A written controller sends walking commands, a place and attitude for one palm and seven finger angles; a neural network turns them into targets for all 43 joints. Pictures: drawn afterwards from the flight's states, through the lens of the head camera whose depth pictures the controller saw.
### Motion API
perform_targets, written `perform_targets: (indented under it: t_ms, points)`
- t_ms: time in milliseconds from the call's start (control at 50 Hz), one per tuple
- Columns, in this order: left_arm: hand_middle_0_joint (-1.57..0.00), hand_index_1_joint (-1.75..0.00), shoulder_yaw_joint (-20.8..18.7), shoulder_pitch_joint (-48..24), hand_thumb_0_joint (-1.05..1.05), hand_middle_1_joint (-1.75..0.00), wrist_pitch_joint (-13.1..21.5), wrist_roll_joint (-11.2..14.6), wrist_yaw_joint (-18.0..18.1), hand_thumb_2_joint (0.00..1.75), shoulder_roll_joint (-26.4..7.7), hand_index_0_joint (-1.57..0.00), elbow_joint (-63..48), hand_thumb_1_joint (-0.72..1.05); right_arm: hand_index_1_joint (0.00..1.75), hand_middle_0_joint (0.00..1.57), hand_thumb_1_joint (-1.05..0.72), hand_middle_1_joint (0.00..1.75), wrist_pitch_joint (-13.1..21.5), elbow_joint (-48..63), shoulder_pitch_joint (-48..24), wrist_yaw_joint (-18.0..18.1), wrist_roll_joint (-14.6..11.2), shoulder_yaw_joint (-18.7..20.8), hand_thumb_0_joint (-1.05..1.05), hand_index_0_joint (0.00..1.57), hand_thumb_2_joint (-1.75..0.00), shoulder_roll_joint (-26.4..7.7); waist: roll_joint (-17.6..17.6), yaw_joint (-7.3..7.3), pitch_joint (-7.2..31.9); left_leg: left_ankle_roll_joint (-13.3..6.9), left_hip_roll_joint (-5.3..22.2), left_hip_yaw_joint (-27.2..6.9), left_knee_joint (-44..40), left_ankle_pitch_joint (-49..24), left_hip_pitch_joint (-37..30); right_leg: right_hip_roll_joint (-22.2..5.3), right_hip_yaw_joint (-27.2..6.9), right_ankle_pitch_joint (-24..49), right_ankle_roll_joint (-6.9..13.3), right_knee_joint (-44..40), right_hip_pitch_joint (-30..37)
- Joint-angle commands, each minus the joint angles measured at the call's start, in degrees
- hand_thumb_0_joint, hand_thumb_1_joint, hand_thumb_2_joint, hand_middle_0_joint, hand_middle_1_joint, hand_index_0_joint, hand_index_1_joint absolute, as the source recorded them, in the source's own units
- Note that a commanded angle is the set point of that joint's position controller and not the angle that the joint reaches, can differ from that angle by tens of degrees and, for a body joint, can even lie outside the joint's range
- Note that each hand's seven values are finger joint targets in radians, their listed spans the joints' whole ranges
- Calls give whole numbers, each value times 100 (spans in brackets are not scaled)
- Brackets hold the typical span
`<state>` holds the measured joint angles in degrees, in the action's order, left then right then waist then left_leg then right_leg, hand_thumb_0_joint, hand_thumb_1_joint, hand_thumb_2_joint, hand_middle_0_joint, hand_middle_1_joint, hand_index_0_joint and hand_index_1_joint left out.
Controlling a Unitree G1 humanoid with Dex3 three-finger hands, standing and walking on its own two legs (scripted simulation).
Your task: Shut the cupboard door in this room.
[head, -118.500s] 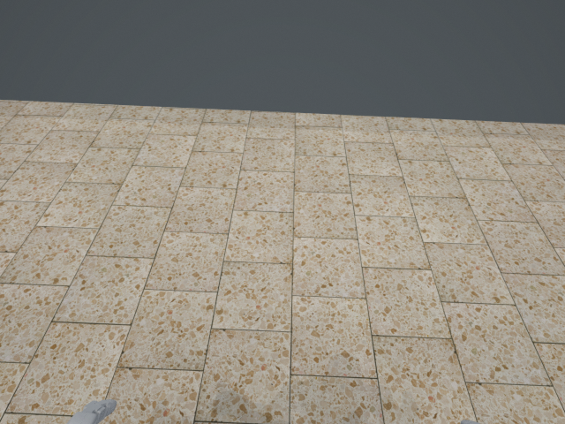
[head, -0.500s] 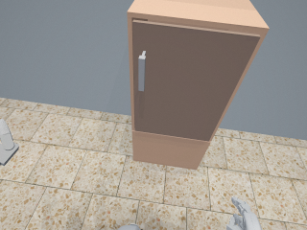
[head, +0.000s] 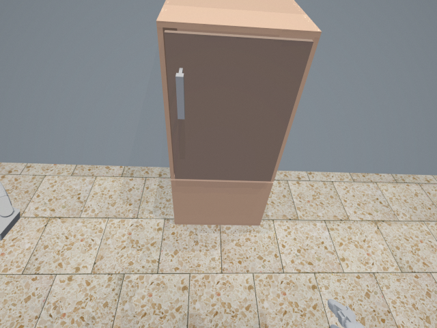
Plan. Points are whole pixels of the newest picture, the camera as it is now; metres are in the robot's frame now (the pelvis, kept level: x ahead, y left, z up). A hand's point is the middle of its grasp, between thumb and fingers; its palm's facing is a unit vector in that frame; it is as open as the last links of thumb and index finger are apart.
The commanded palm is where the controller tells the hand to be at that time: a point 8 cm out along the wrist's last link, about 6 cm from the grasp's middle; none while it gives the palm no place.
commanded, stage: stop stepping back and stand still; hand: left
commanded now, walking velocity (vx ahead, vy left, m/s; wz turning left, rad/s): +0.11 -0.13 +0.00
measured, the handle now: (181, 93) +0.76 +0.14 +0.05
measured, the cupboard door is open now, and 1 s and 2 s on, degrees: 0 0 0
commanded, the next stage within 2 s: let the arm hang, fingers relaxed in 0.60 s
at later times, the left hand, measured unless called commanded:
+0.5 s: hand out of the picture +0.15 +0.29 +0.17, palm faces +0.47 -0.80 -0.38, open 7.4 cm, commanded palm +0.08 +0.33 +0.19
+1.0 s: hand out of the picture +0.04 +0.20 -0.16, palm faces +0.14 -0.98 -0.13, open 7.0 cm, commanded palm none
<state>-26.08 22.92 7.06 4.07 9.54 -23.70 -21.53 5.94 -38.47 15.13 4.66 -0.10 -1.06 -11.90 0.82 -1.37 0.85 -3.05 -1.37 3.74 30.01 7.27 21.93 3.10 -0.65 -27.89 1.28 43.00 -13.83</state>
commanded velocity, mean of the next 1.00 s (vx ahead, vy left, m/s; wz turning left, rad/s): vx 0.09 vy -0.03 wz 0.00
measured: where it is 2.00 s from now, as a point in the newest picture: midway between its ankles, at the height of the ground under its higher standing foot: outside the picture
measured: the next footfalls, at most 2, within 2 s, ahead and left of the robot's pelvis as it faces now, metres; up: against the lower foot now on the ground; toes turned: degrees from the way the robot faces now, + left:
right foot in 0.12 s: +0.03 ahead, -0.05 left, +0.00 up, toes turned -3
left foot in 0.44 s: +0.02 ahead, +0.17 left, +0.00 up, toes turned +7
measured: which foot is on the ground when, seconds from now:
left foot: down 0.00-0.10, up 0.12-0.42, down 0.44-1.00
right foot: up 0.00-0.10, down 0.12-1.00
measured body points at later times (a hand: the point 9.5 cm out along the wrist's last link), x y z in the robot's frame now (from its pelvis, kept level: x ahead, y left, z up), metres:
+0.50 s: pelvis -0.06 +0.03 +0.00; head -0.07 +0.04 +0.45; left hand +0.12 +0.33 +0.19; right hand +0.08 -0.23 -0.08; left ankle -0.05 +0.17 -0.73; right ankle -0.02 -0.06 -0.71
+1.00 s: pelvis -0.04 +0.03 +0.00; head -0.03 +0.05 +0.45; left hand +0.03 +0.25 -0.14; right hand +0.06 -0.21 -0.13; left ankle -0.02 +0.16 -0.73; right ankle -0.01 -0.05 -0.73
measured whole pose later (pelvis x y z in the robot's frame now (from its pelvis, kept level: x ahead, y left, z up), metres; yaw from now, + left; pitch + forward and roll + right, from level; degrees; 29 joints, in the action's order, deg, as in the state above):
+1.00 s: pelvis -0.04 +0.03 +0.00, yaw +4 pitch -2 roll +0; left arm -2.6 15.8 -2.6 0.3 1.4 -7.7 43.4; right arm -1.4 -48.6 12.3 -0.1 1.8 -0.8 -11.7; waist 2.5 -1.4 -4.0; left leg 1.1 2.1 1.8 34.5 15.6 16.5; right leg -0.8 8.2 -17.3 3.2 35.0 -15.7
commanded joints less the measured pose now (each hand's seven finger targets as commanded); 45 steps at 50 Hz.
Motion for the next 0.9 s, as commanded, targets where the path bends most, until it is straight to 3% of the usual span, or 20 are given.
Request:
perform_targets:
  t_ms: [0,40,60,100,120,180,360,380,420,440,480,540,600,620,660,680,700,780,840,880]
  points:
    - [-20,-30,-268,539,0,-30,433,-16,-23,90,-1009,-20,-2151,90,30,20,-90,30,360,1190,-814,-53,45,327,0,20,-90,-746,-1361,239,650,732,1112,-1197,-2453,3158,356,373,664,29,123,-473,1039]
    - [-20,-30,-418,1091,0,-30,411,-76,-10,90,-1157,-20,-2420,90,30,20,-90,30,255,1290,-837,-119,33,329,0,20,-90,-686,-1273,239,622,611,702,-508,-1571,3097,935,206,596,102,241,-1310,1690]
    - [-20,-30,-549,1280,0,-30,404,-121,1,90,-1266,-20,-2469,90,30,20,-90,30,165,1313,-804,-137,54,346,0,20,-90,-633,-659,257,520,542,368,-170,-383,2910,1286,-242,13,-187,424,-1905,1623]
    - [-20,-30,-789,960,0,-30,504,-103,17,90,-1521,-20,-2616,90,30,20,-90,30,-37,1147,-698,-129,71,411,0,20,-90,-639,920,188,-50,456,-27,-188,3366,1841,1722,-2488,-2897,-1569,1299,-3642,-257]
    - [-20,-30,-1042,489,0,-30,660,-90,-16,90,-1724,-20,-2613,90,30,20,-90,30,-63,955,-640,-129,176,396,0,20,-90,-708,334,-6,-154,510,133,-339,4068,1446,1647,-2425,-2184,-908,1253,-3402,-773]
    - [-20,-30,-1074,278,0,-30,713,-184,83,90,-1606,-20,-1545,90,30,20,-90,30,-33,1008,-577,-45,77,367,0,20,-90,-571,290,-89,-111,416,572,-466,3651,1269,1446,-1977,-1851,-2359,909,-3535,-1106]
    - [-20,-30,18,-231,0,-30,631,-264,208,90,-799,-20,-1375,90,30,20,-90,30,314,888,-493,152,140,333,0,20,-90,-659,508,48,144,109,198,426,16,1505,-770,-1361,-594,-1085,593,-2547,-412]
    - [-20,-30,11,-156,0,-30,635,-210,192,90,-817,-20,-1558,90,30,20,-90,30,376,920,-434,166,100,369,0,20,-90,-720,125,-12,162,64,253,205,-497,1605,-1277,-1099,-357,-891,424,-1918,-665]
    - [-20,-30,-145,-224,0,-30,773,-226,191,90,-926,-20,-2153,90,30,20,-90,30,383,1071,-487,106,79,410,0,20,-90,-921,-1715,-11,-90,-590,2004,-2634,-1649,2382,-1699,-258,452,-190,-98,195,-2012]
    - [-20,-30,-371,-309,0,-30,849,-285,174,90,-1201,-20,-2238,90,30,20,-90,30,377,1064,-573,70,109,396,0,20,-90,-833,-1297,-18,-285,-797,2348,-2971,-1918,1975,-1247,-281,236,73,-119,907,-2039]
    - [-20,-30,-969,-34,0,-30,856,-251,105,90,-1767,-20,-2273,90,30,20,-90,30,349,936,-582,19,89,446,0,20,-90,-767,-1104,69,1,-645,2025,-2101,-1700,1994,-811,-406,133,388,-145,1000,-1539]
    - [-20,-30,-726,370,0,-30,780,-234,142,90,-1254,-20,-2210,90,30,20,-90,30,346,985,-720,-92,59,351,0,20,-90,-640,-1763,103,-269,-399,1648,-1077,-1510,2220,85,-375,405,837,-144,-221,-366]
    - [-20,-30,-653,462,0,-30,721,-224,154,90,-1146,-20,-1895,90,30,20,-90,30,307,990,-614,-118,37,328,0,20,-90,-653,-1075,77,-126,-66,1241,-545,-723,2259,541,-240,434,982,-117,-1466,782]
    - [-20,-30,-644,492,0,-30,679,-218,163,90,-1116,-20,-1595,90,30,20,-90,30,274,980,-582,-125,26,332,0,20,-90,-644,-604,71,-113,29,1031,-388,-245,2233,720,-455,-32,788,27,-1764,898]
    - [-20,-30,-601,303,0,-30,613,-204,181,90,-1142,-20,-1370,90,30,20,-90,30,242,963,-516,-153,39,362,0,20,-90,-613,756,68,28,279,303,-5,1485,1955,894,-1725,-2227,372,708,-2762,620]
    - [-20,-30,1858,289,0,-30,-309,-626,-635,90,44,-20,2577,90,30,20,-90,30,458,144,-965,-568,25,595,0,20,-90,-953,977,-63,-101,279,871,-459,2372,2563,1286,-2631,-1700,2735,868,-2102,218]
    - [-20,-30,1738,346,0,-30,-581,-691,-829,90,338,-20,2808,90,30,20,-90,30,20,141,-478,-526,45,540,0,20,-90,-809,776,-35,149,320,724,-605,2438,2639,828,-2365,-1295,4219,1045,-1718,49]
    - [-20,-30,1979,-172,0,-30,-643,-623,-877,90,400,-20,3501,90,30,20,-90,30,-476,172,-216,-527,85,322,0,20,-90,-472,1302,26,351,372,272,-51,1365,2066,582,-1824,-347,5958,863,-1033,754]
    - [-20,-30,2126,-540,0,-30,-663,-573,-845,90,323,-20,4502,90,30,20,-90,30,-625,-65,-74,-506,171,299,0,20,-90,-507,1576,-25,487,337,149,-60,405,967,-411,-1506,-96,4919,505,-1277,598]
    - [-20,-30,2240,-714,0,-30,-681,-516,-860,90,335,-20,5121,90,30,20,-90,30,-609,-260,-81,-484,188,291,0,20,-90,-753,870,-26,690,182,584,-600,-59,-723,-1159,-1197,28,3074,134,-1287,158]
